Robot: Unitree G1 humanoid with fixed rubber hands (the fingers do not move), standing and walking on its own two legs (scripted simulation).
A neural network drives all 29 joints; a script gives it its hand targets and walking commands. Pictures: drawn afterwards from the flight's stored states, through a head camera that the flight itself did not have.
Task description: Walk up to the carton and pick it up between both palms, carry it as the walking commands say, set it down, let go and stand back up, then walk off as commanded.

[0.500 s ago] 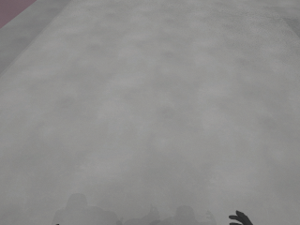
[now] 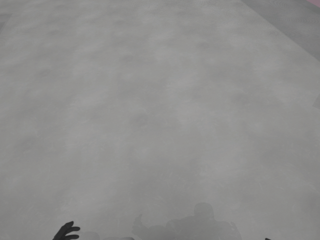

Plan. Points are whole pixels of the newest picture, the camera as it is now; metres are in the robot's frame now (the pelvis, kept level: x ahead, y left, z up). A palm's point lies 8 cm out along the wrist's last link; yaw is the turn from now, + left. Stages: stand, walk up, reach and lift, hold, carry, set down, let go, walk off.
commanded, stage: walk up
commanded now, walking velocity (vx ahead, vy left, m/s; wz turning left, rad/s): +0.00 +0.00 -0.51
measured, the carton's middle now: out of the picture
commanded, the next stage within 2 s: none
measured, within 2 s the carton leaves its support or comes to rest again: neither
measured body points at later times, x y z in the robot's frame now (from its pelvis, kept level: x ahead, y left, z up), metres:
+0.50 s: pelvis +0.00 +0.02 +0.00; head +0.04 +0.04 +0.45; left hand +0.18 +0.26 -0.13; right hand +0.04 -0.27 -0.11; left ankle +0.00 +0.14 -0.74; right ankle -0.04 -0.10 -0.68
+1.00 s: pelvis +0.08 -0.04 +0.01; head +0.09 -0.04 +0.46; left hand +0.19 +0.20 -0.13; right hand +0.12 -0.35 -0.09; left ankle +0.19 +0.06 -0.71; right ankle -0.03 -0.10 -0.74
